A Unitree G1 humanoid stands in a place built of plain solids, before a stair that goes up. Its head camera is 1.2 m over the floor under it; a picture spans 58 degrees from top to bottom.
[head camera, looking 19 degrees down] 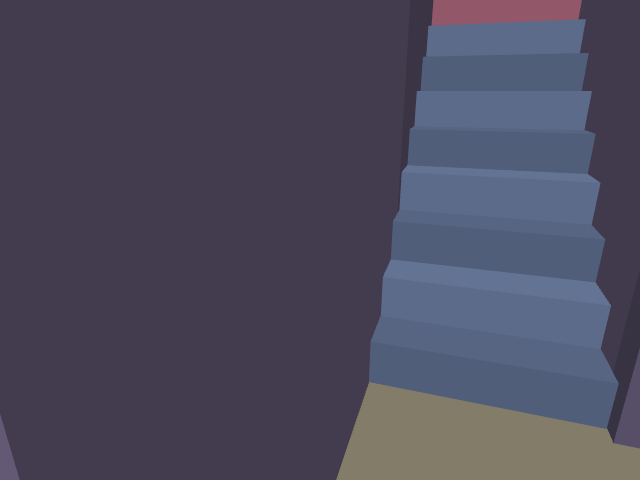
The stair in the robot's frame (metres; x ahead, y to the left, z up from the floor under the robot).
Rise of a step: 0.20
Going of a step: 0.23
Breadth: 0.91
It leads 18 degrees to the right of straight ahead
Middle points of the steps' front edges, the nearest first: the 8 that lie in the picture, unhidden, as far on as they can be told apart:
1.45 -0.65 0.20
1.67 -0.72 0.40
1.88 -0.79 0.60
2.10 -0.86 0.80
2.32 -0.93 1.00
2.54 -1.00 1.20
2.76 -1.07 1.40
2.98 -1.14 1.60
